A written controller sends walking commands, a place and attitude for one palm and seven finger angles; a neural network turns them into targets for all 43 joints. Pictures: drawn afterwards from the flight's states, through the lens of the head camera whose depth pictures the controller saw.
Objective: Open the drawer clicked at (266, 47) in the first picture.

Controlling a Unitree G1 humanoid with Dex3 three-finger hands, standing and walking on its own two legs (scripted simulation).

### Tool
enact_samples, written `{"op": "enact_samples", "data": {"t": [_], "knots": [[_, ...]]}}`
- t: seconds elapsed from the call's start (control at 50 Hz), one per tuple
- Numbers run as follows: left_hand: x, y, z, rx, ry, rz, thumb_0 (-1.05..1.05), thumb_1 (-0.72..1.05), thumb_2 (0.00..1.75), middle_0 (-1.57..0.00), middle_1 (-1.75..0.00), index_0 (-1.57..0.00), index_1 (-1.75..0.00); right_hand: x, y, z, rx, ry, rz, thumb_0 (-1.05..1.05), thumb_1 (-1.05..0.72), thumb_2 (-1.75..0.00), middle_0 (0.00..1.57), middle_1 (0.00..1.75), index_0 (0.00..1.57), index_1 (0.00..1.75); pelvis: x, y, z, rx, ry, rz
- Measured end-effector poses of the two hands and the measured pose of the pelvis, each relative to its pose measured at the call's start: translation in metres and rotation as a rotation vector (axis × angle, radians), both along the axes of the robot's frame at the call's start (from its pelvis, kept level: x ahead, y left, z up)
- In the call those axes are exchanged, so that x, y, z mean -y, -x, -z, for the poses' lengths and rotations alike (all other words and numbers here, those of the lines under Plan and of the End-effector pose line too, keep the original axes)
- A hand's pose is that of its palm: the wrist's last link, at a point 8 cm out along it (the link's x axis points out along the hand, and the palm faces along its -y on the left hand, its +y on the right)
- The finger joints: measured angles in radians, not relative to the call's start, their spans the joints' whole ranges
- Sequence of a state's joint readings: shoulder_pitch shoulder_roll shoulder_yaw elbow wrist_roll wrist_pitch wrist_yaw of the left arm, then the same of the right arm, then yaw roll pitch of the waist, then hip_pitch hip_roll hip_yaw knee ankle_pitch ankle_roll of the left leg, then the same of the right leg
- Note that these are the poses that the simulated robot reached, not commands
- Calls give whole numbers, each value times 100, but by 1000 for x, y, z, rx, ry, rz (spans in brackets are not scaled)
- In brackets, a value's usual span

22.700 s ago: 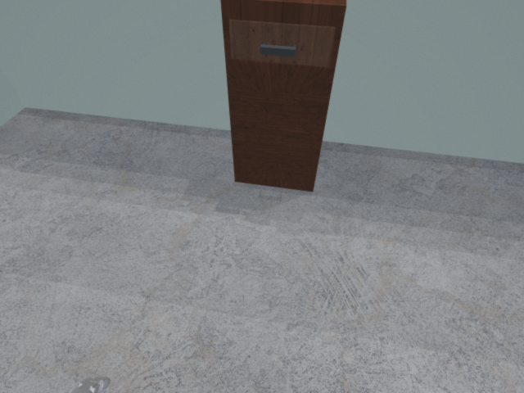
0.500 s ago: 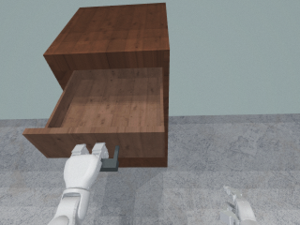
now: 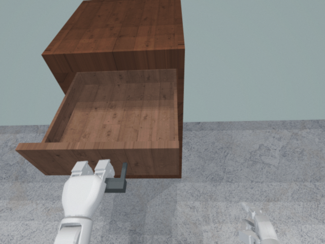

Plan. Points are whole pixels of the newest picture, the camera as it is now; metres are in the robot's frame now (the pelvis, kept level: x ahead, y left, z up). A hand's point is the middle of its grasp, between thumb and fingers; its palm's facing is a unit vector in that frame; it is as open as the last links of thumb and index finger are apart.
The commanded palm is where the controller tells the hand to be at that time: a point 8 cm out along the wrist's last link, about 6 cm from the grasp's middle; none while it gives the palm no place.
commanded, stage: open the thumb to release the handle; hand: left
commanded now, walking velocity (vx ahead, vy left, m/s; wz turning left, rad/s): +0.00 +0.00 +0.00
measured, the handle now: (100, 176) +0.27 +0.19 +0.02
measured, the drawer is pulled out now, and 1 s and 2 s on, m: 0.30 0.28 0.28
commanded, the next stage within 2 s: lift the hand off the handle in 0.38 s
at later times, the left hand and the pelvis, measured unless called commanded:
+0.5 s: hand (96, 198) +0.22 +0.19 +0.00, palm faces +0.03 -0.09 -1.00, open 13.4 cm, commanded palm +0.19 +0.20 +0.05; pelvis -0.02 -0.01 +0.01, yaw +1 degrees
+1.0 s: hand (93, 185) +0.24 +0.20 +0.03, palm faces +0.06 -0.07 -1.00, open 13.7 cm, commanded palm +0.21 +0.21 +0.09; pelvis -0.03 -0.01 +0.01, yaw +1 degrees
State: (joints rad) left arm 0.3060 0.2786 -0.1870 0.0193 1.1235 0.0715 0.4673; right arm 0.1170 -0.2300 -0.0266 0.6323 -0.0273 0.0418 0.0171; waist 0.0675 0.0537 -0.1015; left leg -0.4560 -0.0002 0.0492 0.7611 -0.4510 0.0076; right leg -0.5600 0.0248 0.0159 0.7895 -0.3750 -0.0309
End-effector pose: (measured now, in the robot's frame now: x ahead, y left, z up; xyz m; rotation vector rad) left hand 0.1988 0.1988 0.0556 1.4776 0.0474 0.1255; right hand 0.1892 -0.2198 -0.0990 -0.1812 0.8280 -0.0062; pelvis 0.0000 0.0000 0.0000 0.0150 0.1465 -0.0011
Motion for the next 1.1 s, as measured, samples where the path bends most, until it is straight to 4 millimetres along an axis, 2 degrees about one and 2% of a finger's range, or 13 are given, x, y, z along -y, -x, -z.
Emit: {"op": "enact_samples", "data": {"t": [0.12,0.36,0.48,0.66,0.86,0.98,1.1], "knots": [[3,-1,0,1,14,-33,2,49,73,-39,-132,-39,-131,-2,-2,3,-7,-15,12,1,-90,-90,20,30,20,30,1,0,-1,-5,-3,-2],[4,1,-1,-21,6,-40,0,-18,44,-36,-127,-34,-123,-1,-5,-10,38,-6,6,1,-90,-90,20,30,20,30,10,10,-5,26,-9,-6],[4,4,-1,-28,4,-34,0,-39,35,-34,-124,-33,-121,6,0,-14,52,7,14,1,-90,-90,20,30,20,30,13,16,-6,37,-11,-7],[4,1,0,-26,-17,-32,0,-48,31,-35,-123,-32,-120,12,18,-6,10,30,20,1,-90,-90,20,30,20,30,14,26,-6,44,-10,-24],[2,-13,-2,-40,-21,-17,0,-49,31,-35,-122,-32,-120,9,39,2,-28,22,49,1,-90,-90,20,30,20,30,13,34,-7,46,-11,-24],[-1,-17,-21,-4,-16,-12,0,-49,31,-34,-121,-34,-121,8,43,-1,-19,9,73,1,-90,-90,20,30,20,30,9,32,-11,61,-10,-16],[-6,-16,-39,21,-10,-37,0,-49,31,-33,-120,-36,-122,4,35,-8,-3,2,60,1,-90,-90,20,30,20,30,4,29,-15,86,-9,-15]]}}
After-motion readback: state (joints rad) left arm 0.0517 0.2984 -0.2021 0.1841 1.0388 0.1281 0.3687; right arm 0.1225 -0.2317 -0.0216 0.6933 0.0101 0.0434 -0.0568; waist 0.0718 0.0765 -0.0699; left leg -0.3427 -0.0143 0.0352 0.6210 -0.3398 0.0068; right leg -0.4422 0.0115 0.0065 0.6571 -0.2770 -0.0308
